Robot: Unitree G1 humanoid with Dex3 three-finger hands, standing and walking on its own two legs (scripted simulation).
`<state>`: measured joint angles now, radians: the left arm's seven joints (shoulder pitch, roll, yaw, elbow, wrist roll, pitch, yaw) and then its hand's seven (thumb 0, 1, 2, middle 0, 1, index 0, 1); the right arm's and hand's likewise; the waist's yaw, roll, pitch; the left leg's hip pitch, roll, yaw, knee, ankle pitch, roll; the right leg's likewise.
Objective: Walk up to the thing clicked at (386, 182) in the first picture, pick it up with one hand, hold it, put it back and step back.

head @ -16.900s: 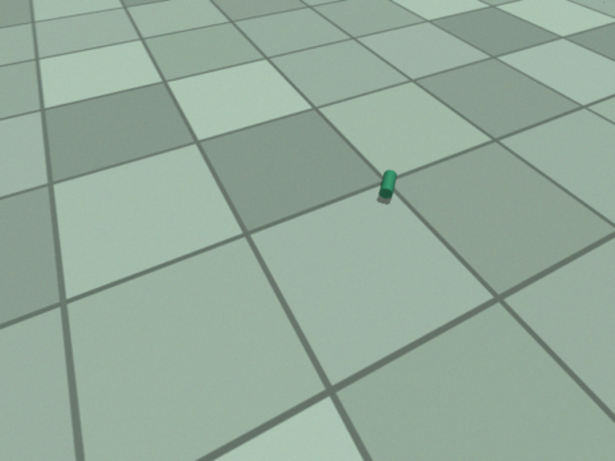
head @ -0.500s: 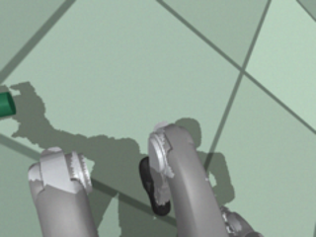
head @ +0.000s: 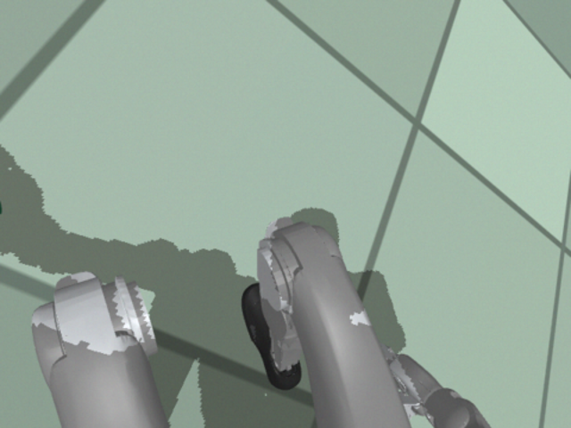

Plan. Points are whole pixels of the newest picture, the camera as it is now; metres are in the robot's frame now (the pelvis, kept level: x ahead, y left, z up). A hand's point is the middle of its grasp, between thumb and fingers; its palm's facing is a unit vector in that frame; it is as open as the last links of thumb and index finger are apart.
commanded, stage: rest palm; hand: left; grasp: from above
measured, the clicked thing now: out of the picture +0.43 +0.34 -0.27
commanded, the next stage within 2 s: close in 0.08 s
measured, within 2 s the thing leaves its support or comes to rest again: neither
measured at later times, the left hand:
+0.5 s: hand out of the picture +0.42 +0.33 -0.25, palm faces -0.43 -0.15 -0.89, open 12.3 cm
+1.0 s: hand out of the picture +0.41 +0.33 -0.25, palm faces -0.44 -0.17 -0.88, open 9.9 cm
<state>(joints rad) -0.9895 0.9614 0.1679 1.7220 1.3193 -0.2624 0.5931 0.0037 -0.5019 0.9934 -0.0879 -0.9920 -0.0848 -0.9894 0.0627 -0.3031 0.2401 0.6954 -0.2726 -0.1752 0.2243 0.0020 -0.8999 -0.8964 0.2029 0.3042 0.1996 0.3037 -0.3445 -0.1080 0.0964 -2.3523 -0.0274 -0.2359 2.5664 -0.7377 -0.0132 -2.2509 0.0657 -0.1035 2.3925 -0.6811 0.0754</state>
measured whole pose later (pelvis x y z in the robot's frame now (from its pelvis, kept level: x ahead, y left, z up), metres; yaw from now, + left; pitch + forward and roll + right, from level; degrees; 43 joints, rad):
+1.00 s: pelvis +0.00 +0.00 +0.00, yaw -2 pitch +27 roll -15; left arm -0.97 1.00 0.14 1.74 1.34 -0.30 0.64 0.00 0.09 0.57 -0.51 -0.73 -0.54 -0.69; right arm 0.07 -0.33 0.28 0.69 -0.29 -0.22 0.27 0.00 -0.90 -0.90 0.20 0.30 0.20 0.30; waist -0.35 -0.14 0.13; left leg -2.34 -0.02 -0.27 2.59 -0.74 -0.01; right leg -2.23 0.07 -0.13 2.39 -0.67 0.08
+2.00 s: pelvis +0.00 +0.00 +0.00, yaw -1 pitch +27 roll -15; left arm -0.96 0.99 0.16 1.69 1.32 -0.28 0.60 0.02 0.17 0.29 -0.79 -0.42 -0.85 -0.36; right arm 0.09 -0.33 0.27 0.69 -0.28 -0.21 0.25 0.00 -0.91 -0.90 0.20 0.30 0.20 0.30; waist -0.34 -0.13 0.11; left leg -2.35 -0.02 -0.26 2.58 -0.73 -0.02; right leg -2.24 0.07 -0.13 2.39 -0.66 0.07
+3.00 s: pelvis -0.01 -0.01 +0.05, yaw +6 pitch +34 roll -9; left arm -0.86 0.74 0.08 1.24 1.19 -0.21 0.21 0.02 0.15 0.27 -0.86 -0.32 -0.90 -0.30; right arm 0.20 -0.28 0.05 0.71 -0.09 -0.01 0.13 0.01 -0.92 -0.90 0.20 0.30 0.20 0.30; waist -0.21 0.02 -0.10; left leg -2.27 -0.03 -0.13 2.33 -0.66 0.00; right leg -2.19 0.01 -0.04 2.23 -0.64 0.06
